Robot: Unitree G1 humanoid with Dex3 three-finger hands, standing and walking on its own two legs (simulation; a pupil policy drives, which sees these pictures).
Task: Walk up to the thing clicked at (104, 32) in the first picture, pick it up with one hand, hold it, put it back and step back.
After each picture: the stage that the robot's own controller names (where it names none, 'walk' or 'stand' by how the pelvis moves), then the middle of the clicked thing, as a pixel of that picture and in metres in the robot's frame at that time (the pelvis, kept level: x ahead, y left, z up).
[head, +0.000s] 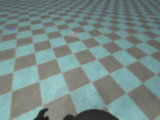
stand; (104, 33) +2.35 -0.49 -0.72
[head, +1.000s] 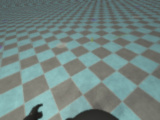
walk; (92, 39) +2.22 +0.00 -0.69
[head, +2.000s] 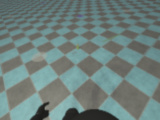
walk; (77, 46) +1.56 +0.32 -0.71
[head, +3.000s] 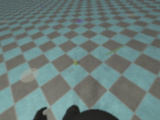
walk; (75, 62) +1.07 +0.32 -0.72
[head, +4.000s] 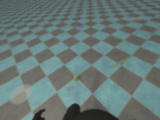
walk; (75, 78) +0.71 +0.27 -0.71
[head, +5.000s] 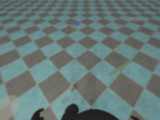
walk; (71, 88) +0.48 +0.24 -0.70
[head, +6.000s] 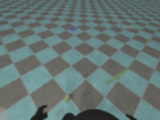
stand; (67, 98) +0.38 +0.23 -0.71
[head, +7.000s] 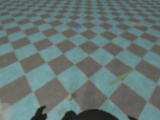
stand; (69, 98) +0.36 +0.21 -0.71
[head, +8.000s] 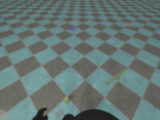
stand; (66, 99) +0.35 +0.25 -0.72
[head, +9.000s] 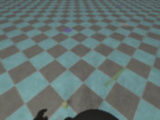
stand; (64, 105) +0.29 +0.26 -0.72
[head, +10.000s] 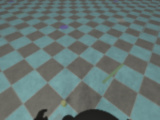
stand; (63, 103) +0.28 +0.27 -0.72
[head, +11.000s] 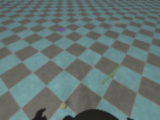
stand; (63, 106) +0.27 +0.27 -0.71
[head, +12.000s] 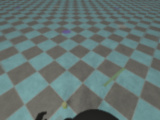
stand; (64, 105) +0.31 +0.26 -0.72
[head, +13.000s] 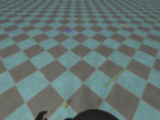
stand; (65, 104) +0.30 +0.25 -0.73
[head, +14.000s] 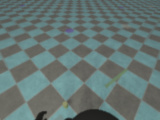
go down; (65, 104) +0.30 +0.25 -0.73
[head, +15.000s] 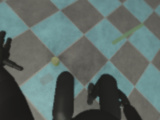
go down; (55, 61) +0.42 +0.24 -0.33
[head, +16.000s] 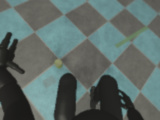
approach; (58, 64) +0.42 +0.23 -0.31
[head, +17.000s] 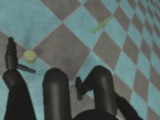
close in; (30, 57) +0.42 +0.27 -0.23
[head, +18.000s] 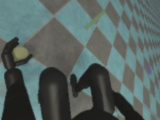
close; (20, 55) +0.41 +0.28 -0.23
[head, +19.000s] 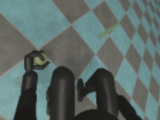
lift; (39, 60) +0.36 +0.26 -0.19
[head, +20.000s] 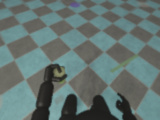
lift; (60, 75) +0.32 +0.19 -0.01
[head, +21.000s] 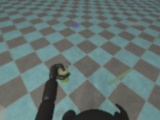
hold; (63, 75) +0.34 +0.17 +0.01
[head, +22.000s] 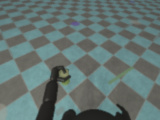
hold; (64, 77) +0.32 +0.17 -0.01
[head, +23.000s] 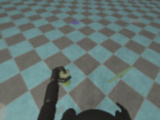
crouch; (65, 78) +0.32 +0.16 -0.02
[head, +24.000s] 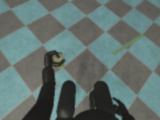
crouch; (59, 61) +0.42 +0.19 -0.10
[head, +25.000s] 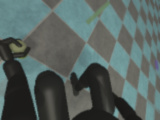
lower; (20, 50) +0.45 +0.26 -0.24
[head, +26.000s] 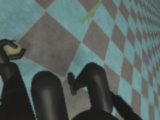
lower; (14, 51) +0.44 +0.27 -0.23
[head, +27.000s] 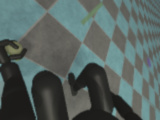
lower; (15, 51) +0.44 +0.27 -0.23
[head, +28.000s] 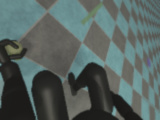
lower; (15, 51) +0.44 +0.27 -0.23
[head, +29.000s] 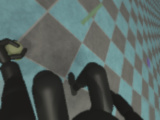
loosen; (15, 51) +0.44 +0.27 -0.23
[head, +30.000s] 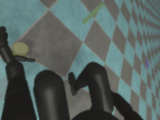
withdraw; (19, 51) +0.43 +0.25 -0.24
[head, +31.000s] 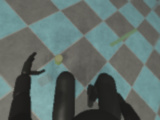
walk; (58, 60) +0.44 +0.21 -0.29
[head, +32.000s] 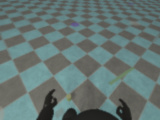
stand; (68, 97) +0.37 +0.18 -0.64
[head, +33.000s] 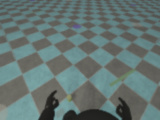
stand; (69, 98) +0.37 +0.20 -0.67
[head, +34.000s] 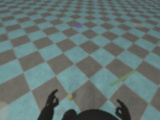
stand; (70, 97) +0.37 +0.19 -0.67
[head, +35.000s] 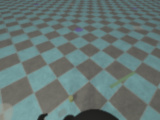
walk; (70, 98) +0.38 +0.20 -0.72
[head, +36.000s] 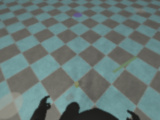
walk; (76, 84) +0.46 +0.14 -0.71
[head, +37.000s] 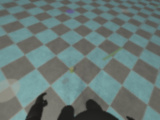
walk; (71, 69) +0.72 +0.17 -0.70
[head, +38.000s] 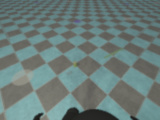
stand; (75, 64) +1.00 +0.28 -0.70
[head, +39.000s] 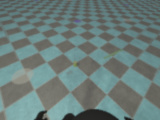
stand; (75, 64) +1.02 +0.22 -0.72
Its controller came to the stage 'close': yes
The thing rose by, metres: 0.70
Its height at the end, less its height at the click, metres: +0.00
